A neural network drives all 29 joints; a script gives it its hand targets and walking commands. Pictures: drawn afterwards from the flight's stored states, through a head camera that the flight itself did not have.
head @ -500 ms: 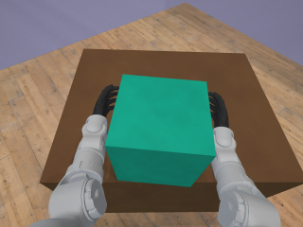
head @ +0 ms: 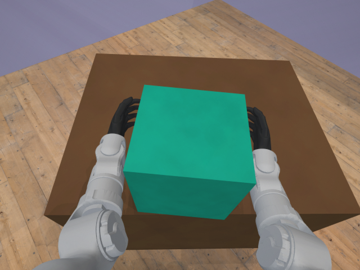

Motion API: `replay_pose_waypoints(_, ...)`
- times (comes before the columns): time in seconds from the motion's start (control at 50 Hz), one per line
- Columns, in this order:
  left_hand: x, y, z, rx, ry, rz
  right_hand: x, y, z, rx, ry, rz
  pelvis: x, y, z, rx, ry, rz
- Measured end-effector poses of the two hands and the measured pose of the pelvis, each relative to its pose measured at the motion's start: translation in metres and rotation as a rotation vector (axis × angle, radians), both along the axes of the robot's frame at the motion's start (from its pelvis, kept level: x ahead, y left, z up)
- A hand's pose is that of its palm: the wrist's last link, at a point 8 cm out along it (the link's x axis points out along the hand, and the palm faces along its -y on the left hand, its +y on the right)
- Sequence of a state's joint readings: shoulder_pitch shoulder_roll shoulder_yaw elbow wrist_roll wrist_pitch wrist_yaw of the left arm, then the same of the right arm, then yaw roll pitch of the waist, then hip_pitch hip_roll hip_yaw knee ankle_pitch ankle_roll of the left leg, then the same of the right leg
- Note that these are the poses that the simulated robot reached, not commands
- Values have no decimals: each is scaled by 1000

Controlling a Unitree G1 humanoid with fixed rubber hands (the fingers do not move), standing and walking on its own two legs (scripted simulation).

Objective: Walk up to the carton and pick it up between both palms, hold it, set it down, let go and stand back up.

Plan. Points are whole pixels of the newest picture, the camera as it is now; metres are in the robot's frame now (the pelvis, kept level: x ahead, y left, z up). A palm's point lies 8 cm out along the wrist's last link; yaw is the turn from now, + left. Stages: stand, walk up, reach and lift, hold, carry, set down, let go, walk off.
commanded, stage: set down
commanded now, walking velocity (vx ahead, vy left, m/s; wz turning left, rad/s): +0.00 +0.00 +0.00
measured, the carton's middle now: (187, 157) +0.38 +0.03 -0.01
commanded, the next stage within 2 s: none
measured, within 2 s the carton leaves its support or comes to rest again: neither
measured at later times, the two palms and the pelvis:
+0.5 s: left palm (117, 131) +0.41 +0.21 +0.02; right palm (254, 144) +0.41 -0.12 +0.03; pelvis +0.00 +0.01 -0.01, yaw -1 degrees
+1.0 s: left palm (101, 112) +0.41 +0.23 +0.09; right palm (287, 128) +0.42 -0.18 +0.09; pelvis -0.03 +0.00 -0.02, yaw -1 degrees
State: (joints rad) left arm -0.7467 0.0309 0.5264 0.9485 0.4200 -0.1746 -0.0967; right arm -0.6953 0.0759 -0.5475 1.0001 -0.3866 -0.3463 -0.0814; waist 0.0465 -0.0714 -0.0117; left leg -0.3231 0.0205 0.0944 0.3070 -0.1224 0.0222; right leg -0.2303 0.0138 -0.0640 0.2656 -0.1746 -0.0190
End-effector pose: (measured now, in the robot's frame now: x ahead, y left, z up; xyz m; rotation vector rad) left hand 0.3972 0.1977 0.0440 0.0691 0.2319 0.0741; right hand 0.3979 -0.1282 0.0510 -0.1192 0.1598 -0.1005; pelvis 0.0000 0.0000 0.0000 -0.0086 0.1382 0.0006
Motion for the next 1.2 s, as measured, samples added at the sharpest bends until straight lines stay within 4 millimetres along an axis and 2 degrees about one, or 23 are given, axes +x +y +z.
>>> replay_pose_waypoints(0.28,1,1,-3,12,6,16,-1,1,-4,22,17,9,1,4,-1,0,-18,-16)
replay_pose_waypoints(0.42,7,4,-21,-34,38,58,4,5,-21,70,102,-3,-1,7,-8,-17,87,-18)
replay_pose_waypoints(0.52,12,12,-19,-30,32,59,11,4,-21,84,106,-4,-3,10,-15,-28,138,-15)
replay_pose_waypoints(0.6,10,24,-14,-14,29,66,14,-7,-17,82,101,-22,-6,11,-19,-31,145,-14)
replay_pose_waypoints(0.72,2,45,-9,-1,23,90,13,-40,-9,71,97,-60,-14,9,-22,-28,153,-12)
replay_pose_waypoints(0.78,1,52,-3,6,3,96,14,-51,0,72,82,-55,-19,7,-24,-26,165,-12)
replay_pose_waypoints(0.84,4,52,9,8,-23,80,18,-55,13,77,66,-30,-24,4,-25,-24,174,-13)
replay_pose_waypoints(1.02,14,34,45,-19,-43,30,20,-47,43,98,62,4,-30,-5,-21,-11,148,-10)
replay_pose_waypoints(1.2,14,41,79,-22,-38,48,21,-43,75,107,61,-4,-28,-8,-13,-5,79,-5)
